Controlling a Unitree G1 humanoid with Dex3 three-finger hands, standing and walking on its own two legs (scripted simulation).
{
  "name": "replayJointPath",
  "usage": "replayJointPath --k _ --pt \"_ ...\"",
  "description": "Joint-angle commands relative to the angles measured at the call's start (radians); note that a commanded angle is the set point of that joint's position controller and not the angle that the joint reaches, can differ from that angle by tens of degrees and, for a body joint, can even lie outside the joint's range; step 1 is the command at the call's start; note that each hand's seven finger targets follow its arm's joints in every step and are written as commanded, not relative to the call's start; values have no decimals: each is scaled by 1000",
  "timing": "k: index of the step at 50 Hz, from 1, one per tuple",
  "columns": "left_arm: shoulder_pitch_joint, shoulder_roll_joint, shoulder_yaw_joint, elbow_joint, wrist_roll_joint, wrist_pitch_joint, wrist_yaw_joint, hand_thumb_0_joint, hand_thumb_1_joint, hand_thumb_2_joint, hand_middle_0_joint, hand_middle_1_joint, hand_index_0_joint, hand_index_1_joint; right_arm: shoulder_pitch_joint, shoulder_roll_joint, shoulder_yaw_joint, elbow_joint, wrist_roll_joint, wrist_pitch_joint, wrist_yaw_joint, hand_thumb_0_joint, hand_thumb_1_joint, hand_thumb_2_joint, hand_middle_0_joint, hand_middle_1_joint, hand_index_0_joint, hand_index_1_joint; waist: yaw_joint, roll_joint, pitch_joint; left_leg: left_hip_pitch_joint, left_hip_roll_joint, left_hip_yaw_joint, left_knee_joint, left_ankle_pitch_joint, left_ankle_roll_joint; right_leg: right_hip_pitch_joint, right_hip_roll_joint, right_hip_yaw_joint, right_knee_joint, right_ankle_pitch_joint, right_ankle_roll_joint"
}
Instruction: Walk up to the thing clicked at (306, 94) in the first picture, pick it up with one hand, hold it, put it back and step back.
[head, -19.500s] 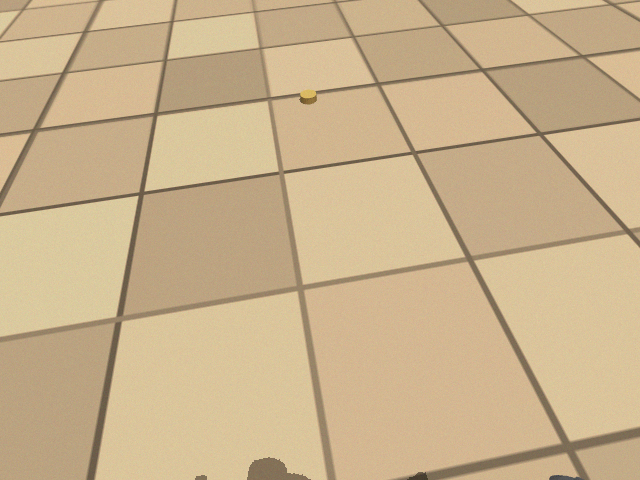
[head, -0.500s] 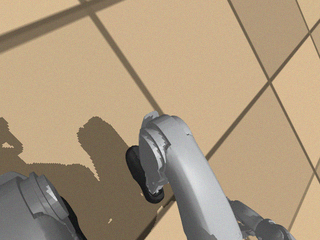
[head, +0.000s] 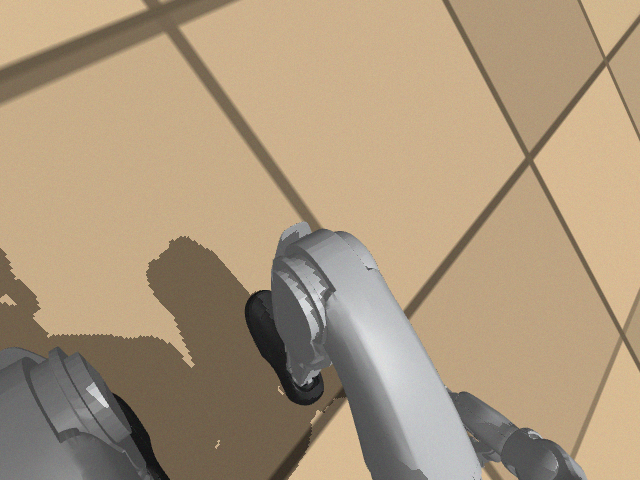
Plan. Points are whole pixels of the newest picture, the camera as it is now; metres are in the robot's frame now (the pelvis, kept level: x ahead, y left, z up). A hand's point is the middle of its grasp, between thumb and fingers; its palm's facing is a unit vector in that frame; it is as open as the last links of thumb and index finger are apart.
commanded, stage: close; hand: left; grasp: from above
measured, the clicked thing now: out of the picture +0.47 +0.32 -0.29
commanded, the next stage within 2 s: settle in 0.46 s
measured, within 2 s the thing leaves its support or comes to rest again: leaves its support in 0.86 s
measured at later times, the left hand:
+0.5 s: hand out of the picture +0.45 +0.32 -0.26, palm faces -0.44 -0.15 -0.89, open 11.3 cm
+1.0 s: hand out of the picture +0.47 +0.33 -0.23, palm faces -0.39 -0.15 -0.91, open 11.2 cm
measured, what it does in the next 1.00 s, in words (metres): stands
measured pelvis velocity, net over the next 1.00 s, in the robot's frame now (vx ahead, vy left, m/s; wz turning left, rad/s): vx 0.01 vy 0.00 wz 0.01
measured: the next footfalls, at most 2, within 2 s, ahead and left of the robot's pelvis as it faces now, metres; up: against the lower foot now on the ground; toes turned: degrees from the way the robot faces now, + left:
none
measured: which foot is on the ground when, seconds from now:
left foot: down 0.00-1.00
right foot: down 0.00-1.00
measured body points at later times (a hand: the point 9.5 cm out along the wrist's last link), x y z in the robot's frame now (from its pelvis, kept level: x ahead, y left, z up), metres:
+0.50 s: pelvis +0.00 +0.00 +0.00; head +0.29 +0.13 +0.32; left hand +0.47 +0.32 -0.21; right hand +0.04 -0.24 -0.05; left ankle +0.07 +0.13 -0.27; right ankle +0.13 -0.12 -0.27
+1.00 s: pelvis +0.01 +0.00 +0.01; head +0.28 +0.13 +0.34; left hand +0.48 +0.34 -0.18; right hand +0.04 -0.25 -0.04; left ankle +0.07 +0.13 -0.27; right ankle +0.13 -0.12 -0.27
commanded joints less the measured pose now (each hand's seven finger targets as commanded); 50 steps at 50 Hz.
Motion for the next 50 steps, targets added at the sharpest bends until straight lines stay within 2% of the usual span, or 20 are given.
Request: replayJointPath --k 1,4,5,10,15,16,17,20,28,30,35,37,40,41,42,43,44,45,47,50 --pt "-223 226 19 -86 -33 20 8 0 73 678 -439 -902 -487 -851 212 -344 -95 33 8 3 -1 0 -896 -900 199 300 199 300 -65 538 -627 453 30 103 -270 163 9 356 32 -116 -192 200 -81" --pt "-228 238 10 -101 -38 14 -20 0 146 714 -498 -914 -543 -867 204 -341 -89 30 21 6 -8 0 -896 -900 199 300 199 300 -58 539 -639 463 27 107 -261 187 9 366 28 -115 -184 218 -79" --pt "-209 215 -6 -99 -33 11 -30 0 171 706 -517 -906 -563 -857 212 -338 -89 26 16 9 -5 0 -896 -900 199 300 199 300 -63 542 -635 473 25 107 -255 206 10 371 28 -116 -182 235 -79" --pt "-193 218 -14 -93 -26 -14 -41 0 272 714 -590 -910 -638 -860 212 -339 -79 21 11 28 -7 0 -895 -900 199 300 199 300 -60 547 -619 470 25 107 -264 221 8 374 32 -122 -180 243 -82" --pt "-179 210 -24 -99 -27 -33 -36 0 328 766 -639 -924 -681 -879 219 -333 -76 15 5 38 -13 0 -894 -900 199 300 199 300 -53 539 -635 476 24 116 -259 227 10 402 40 -120 -192 251 -81" --pt "-182 213 -9 -101 -31 -37 -28 0 354 791 -654 -939 -696 -895 225 -336 -74 21 3 42 -15 0 -894 -900 199 300 199 300 -54 552 -649 485 27 104 -270 245 6 397 40 -126 -187 263 -82" --pt "-191 190 -31 -93 -27 -38 -30 0 370 783 -659 -946 -705 -898 222 -332 -71 19 2 40 -13 0 -894 -900 199 300 199 300 -65 548 -629 487 27 98 -265 232 5 374 34 -131 -176 254 -82" --pt "-191 179 -39 -88 -31 -42 -25 0 420 793 -698 -950 -743 -902 214 -334 -70 9 -2 39 -15 0 -894 -899 199 300 199 300 -70 526 -607 471 26 95 -273 189 6 366 38 -134 -188 225 -81" --pt "-215 198 -42 -92 -26 -39 -9 0 530 833 -794 -944 -833 -903 205 -333 -56 14 -8 33 -17 0 -897 -900 199 300 199 300 -72 536 -605 463 26 96 -274 164 6 369 37 -129 -193 205 -80" --pt "-201 205 -35 -83 -25 -32 -7 0 439 871 -795 -939 -832 -904 211 -336 -61 9 -6 36 -22 0 -911 -902 200 300 200 300 -68 520 -618 456 26 103 -271 162 9 385 43 -125 -206 208 -79" --pt "-218 194 -45 -104 -40 -8 -31 0 456 865 -815 -912 -848 -880 220 -323 -55 15 1 29 -13 0 -912 -903 200 300 200 300 -76 540 -627 478 28 100 -263 201 6 390 35 -122 -190 245 -76" --pt "-232 238 -3 -159 -40 -6 -30 0 473 840 -826 -899 -861 -865 233 -329 -69 30 9 35 -16 0 -911 -903 200 300 200 300 -50 586 -664 501 30 94 -281 221 0 379 30 -122 -188 248 -83" --pt "-230 242 16 -204 -37 1 -39 0 495 843 -842 -892 -875 -860 229 -336 -92 25 11 40 -17 0 -910 -904 200 300 200 300 -33 637 -696 531 28 95 -294 225 -8 364 27 -125 -174 242 -93" --pt "-234 246 27 -260 -30 3 -44 0 497 827 -839 -894 -877 -857 240 -335 -102 22 9 43 -14 0 -910 -903 200 300 200 300 -22 680 -746 580 31 90 -298 269 -15 358 28 -127 -164 270 -96" --pt "-209 224 11 -204 -32 12 -52 0 488 846 -843 -888 -872 -859 223 -334 -110 22 13 45 -14 0 -913 -904 200 300 199 300 -26 666 -709 563 28 99 -299 233 -13 344 28 -124 -160 243 -98" --pt "-223 234 29 -264 -31 10 -54 0 502 828 -846 -888 -881 -854 235 -331 -118 24 14 49 -13 0 -910 -904 200 300 200 300 -17 682 -732 554 26 106 -293 252 -10 352 31 -122 -168 258 -97" --pt "-216 212 24 -246 -26 16 -62 0 511 815 -846 -883 -882 -848 236 -325 -122 25 14 48 -9 0 -910 -904 200 300 199 300 -26 661 -707 539 22 110 -286 240 -8 336 27 -121 -168 250 -98" --pt "-208 235 49 -280 -32 19 -63 0 528 816 -856 -880 -895 -842 245 -323 -127 25 17 53 -10 0 -906 -902 200 300 200 300 -13 659 -740 526 19 123 -291 244 -3 371 31 -112 -183 256 -97" --pt "-212 222 64 -353 -43 26 -78 0 557 849 -893 -871 -922 -843 258 -325 -161 28 29 61 -11 0 -907 -903 200 300 199 300 13 681 -782 544 15 134 -293 264 -4 356 26 -106 -185 266 -103" --pt "-182 81 -17 -389 -61 39 -116 0 587 840 -907 -877 -938 -846 250 -297 -177 22 38 68 -8 0 -906 -902 200 300 199 300 16 677 -816 550 11 145 -312 264 -2 365 28 -99 -202 272 -103"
